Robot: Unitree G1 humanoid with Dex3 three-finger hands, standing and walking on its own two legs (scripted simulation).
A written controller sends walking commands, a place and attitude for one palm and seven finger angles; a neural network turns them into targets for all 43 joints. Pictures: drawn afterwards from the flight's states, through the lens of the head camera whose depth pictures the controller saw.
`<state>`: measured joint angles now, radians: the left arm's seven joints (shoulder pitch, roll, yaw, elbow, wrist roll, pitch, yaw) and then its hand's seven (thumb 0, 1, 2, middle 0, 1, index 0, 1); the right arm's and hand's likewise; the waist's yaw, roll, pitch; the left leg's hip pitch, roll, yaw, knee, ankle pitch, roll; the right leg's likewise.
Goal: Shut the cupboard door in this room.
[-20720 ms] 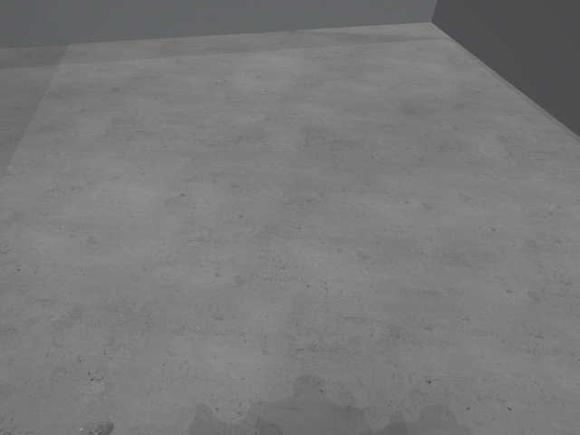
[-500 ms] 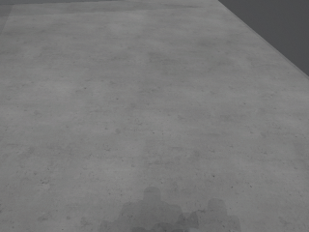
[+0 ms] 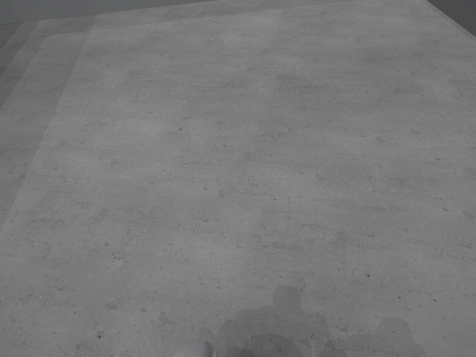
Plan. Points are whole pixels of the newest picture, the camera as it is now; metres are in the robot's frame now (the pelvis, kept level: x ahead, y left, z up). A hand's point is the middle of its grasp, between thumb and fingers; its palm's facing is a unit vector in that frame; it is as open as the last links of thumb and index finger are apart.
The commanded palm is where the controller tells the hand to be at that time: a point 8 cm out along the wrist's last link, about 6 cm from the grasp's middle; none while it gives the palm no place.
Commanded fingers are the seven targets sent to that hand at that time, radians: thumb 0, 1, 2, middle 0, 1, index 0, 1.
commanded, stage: turn or walk to find it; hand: left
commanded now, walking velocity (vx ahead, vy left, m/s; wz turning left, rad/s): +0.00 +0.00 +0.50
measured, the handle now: out of the picture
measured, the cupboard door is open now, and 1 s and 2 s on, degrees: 71 71 71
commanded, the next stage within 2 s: none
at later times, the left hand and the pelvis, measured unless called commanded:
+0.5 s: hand out of the picture +0.01 +0.27 -0.16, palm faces +0.27 -0.93 -0.27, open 7.4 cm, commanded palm none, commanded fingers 0.00 0.90 0.90 -0.20 -0.30 -0.20 -0.30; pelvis -0.01 +0.04 +0.00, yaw +13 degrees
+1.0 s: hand out of the picture -0.06 +0.18 -0.15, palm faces +0.50 -0.82 -0.27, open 7.4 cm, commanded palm none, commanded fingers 0.00 0.90 0.90 -0.20 -0.30 -0.20 -0.30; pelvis -0.01 -0.02 +0.00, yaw +30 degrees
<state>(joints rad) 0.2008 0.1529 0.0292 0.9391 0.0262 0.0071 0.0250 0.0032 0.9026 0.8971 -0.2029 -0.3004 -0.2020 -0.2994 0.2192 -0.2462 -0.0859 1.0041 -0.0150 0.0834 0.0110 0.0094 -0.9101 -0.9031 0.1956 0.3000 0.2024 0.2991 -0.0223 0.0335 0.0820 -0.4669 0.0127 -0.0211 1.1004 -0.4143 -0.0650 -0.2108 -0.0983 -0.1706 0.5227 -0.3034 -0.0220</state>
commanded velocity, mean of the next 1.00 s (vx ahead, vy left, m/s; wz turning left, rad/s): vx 0.00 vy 0.00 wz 0.50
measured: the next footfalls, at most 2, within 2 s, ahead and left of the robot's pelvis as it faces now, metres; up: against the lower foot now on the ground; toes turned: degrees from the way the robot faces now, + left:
left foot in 0.20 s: +0.01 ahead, +0.16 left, +0.00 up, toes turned +11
right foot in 0.66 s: +0.07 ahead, -0.08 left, +0.00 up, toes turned +15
